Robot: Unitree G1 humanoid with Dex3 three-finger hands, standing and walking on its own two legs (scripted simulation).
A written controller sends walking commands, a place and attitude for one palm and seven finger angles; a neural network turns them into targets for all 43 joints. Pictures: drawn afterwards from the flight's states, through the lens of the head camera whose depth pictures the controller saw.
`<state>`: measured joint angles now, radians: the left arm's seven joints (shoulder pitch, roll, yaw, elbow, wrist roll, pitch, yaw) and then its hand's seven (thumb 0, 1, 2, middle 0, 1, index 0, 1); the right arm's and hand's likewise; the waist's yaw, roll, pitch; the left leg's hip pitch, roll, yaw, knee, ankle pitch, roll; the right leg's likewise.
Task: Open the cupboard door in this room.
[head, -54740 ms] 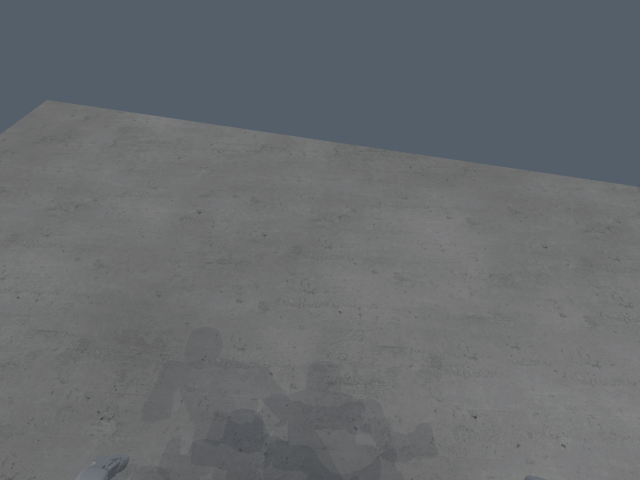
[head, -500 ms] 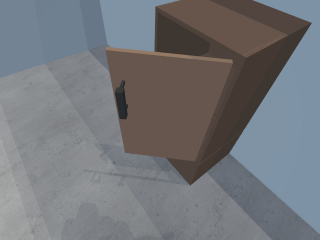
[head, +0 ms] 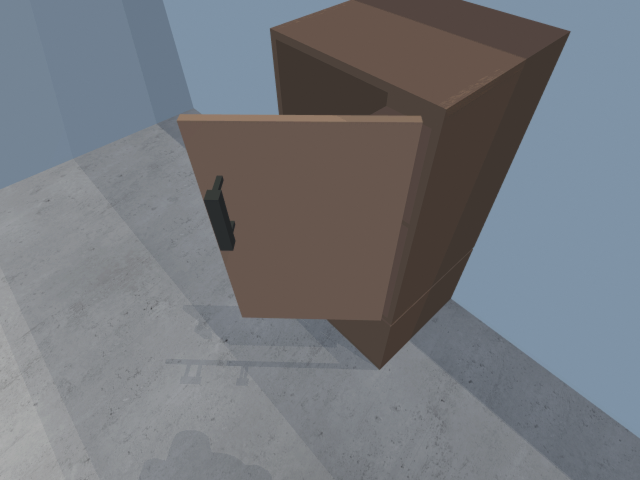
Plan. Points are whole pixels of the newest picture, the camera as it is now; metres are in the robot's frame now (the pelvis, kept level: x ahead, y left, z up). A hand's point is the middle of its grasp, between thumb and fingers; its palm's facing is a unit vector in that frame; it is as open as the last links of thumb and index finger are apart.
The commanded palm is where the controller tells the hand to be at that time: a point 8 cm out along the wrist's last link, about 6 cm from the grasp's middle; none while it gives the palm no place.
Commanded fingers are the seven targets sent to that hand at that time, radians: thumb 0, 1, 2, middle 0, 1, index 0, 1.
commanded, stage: come to a stop and stand still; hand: left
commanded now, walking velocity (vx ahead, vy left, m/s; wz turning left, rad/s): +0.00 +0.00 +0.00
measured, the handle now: (223, 213) +0.55 +0.19 -0.01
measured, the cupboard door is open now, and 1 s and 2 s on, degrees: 45 45 45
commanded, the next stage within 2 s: look again from close up in 0.34 s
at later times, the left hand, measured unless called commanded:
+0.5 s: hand out of the picture -0.03 +0.12 -0.17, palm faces +0.06 -0.98 -0.17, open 7.3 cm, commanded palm none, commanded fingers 0.00 0.90 0.90 -0.20 -0.30 -0.20 -0.30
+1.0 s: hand out of the picture -0.05 +0.20 -0.17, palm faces +0.05 -0.98 -0.19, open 7.4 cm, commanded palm none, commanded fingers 0.00 0.90 0.90 -0.20 -0.30 -0.20 -0.30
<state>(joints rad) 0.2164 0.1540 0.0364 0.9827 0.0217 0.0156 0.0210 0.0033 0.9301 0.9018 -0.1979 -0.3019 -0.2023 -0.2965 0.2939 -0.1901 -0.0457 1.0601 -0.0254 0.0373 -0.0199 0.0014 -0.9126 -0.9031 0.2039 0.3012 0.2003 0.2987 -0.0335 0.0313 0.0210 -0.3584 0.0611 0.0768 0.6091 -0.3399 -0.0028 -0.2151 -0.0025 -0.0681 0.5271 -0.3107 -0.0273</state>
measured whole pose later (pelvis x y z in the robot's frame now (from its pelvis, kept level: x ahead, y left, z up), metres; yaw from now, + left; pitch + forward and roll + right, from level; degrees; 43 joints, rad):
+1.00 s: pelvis -0.04 +0.02 +0.00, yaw +1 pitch -2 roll -1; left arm 0.36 0.18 0.00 1.02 0.02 0.00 0.04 0.01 0.91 0.90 -0.20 -0.30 -0.20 -0.30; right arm 0.33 -0.15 0.00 1.04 -0.02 0.00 -0.01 0.00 -0.92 -0.90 0.20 0.30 0.20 0.30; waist 0.00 -0.02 -0.02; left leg -0.29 -0.02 0.05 0.48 -0.17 0.06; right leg -0.22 -0.02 -0.08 0.48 -0.24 0.00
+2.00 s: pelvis +0.03 +0.03 +0.00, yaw -1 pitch -1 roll +0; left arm 0.25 0.17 -0.01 1.05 0.01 -0.01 0.05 0.01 0.91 0.90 -0.20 -0.30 -0.20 -0.30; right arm 0.24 -0.17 0.01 1.10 -0.01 -0.03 -0.02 0.01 -0.92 -0.90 0.20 0.30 0.20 0.30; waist -0.01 -0.01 0.03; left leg -0.19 -0.04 0.09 0.48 -0.28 0.07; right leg -0.13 -0.03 -0.01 0.47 -0.33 0.02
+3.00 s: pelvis +0.00 +0.04 +0.00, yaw +1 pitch +0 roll +1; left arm 0.46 0.19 0.03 0.44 -0.10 0.02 0.08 0.02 0.90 0.90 -0.20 -0.31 -0.21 -0.30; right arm 0.33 -0.18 0.01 0.94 0.03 -0.16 -0.04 0.01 -0.91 -0.90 0.20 0.30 0.20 0.30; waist 0.00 -0.04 0.02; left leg -0.23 -0.07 0.08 0.44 -0.21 0.07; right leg -0.21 -0.05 -0.02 0.55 -0.32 -0.01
